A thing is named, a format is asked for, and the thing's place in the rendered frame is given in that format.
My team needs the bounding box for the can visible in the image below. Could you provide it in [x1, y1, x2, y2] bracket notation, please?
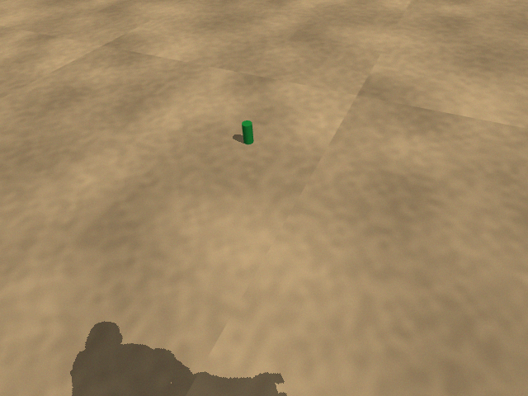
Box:
[242, 120, 253, 144]

